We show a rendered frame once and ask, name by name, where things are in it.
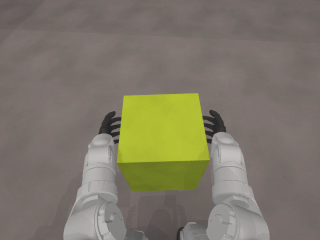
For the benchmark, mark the carton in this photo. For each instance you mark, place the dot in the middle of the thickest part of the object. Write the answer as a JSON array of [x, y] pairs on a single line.
[[162, 142]]

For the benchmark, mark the robot left forearm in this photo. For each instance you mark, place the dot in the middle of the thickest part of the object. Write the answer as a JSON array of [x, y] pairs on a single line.
[[99, 172]]

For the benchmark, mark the left robot upper arm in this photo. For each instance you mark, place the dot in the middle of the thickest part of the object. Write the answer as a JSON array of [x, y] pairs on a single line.
[[102, 221]]

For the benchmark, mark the right robot shin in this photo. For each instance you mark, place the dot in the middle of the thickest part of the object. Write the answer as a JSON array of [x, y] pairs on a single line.
[[189, 223]]

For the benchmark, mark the right robot hand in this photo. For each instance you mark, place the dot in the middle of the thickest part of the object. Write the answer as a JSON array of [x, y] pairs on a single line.
[[217, 127]]

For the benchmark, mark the robot right thigh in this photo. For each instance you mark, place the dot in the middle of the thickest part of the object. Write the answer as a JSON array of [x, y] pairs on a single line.
[[194, 232]]

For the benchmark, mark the robot right forearm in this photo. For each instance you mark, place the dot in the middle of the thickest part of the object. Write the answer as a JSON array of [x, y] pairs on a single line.
[[230, 175]]

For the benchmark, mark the left robot hand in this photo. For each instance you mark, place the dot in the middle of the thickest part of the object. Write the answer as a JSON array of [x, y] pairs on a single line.
[[106, 127]]

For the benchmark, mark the right robot upper arm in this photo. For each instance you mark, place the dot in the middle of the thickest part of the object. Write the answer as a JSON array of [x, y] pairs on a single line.
[[228, 221]]

